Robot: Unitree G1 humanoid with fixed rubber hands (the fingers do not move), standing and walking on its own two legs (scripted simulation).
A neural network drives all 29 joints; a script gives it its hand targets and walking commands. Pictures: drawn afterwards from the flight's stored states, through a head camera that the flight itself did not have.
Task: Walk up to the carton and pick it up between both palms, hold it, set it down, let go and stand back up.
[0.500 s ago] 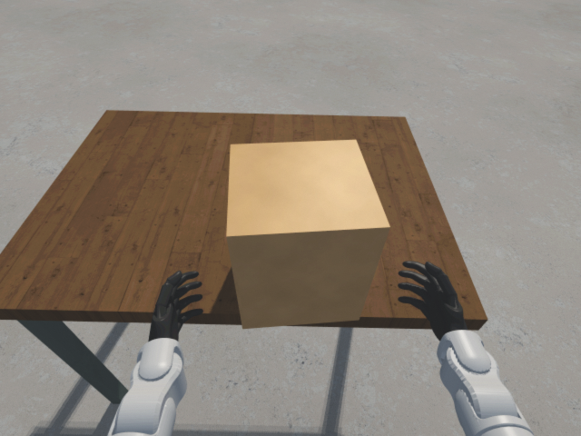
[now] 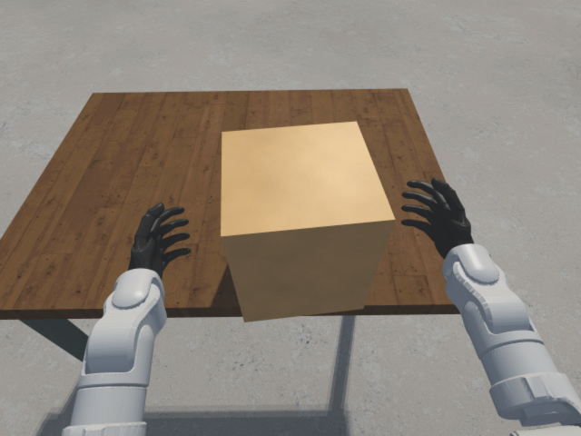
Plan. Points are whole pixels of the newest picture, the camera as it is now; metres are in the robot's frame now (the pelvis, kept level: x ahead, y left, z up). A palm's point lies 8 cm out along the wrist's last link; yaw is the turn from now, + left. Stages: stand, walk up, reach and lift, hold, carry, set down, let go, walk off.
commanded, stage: reach and lift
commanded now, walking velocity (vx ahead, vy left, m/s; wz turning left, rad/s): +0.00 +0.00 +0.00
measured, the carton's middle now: (297, 226) +0.44 +0.00 +0.02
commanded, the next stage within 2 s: none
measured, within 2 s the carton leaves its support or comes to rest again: neither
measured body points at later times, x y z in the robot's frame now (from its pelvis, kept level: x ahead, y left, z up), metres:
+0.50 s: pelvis -0.01 +0.00 +0.00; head +0.03 -0.01 +0.45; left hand +0.40 +0.20 +0.14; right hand +0.44 -0.20 +0.15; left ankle -0.03 +0.14 -0.75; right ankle +0.02 -0.12 -0.75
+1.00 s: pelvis +0.00 +0.00 +0.00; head +0.04 +0.00 +0.45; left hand +0.44 +0.21 +0.14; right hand +0.48 -0.17 +0.15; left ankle -0.03 +0.14 -0.75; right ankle +0.02 -0.12 -0.75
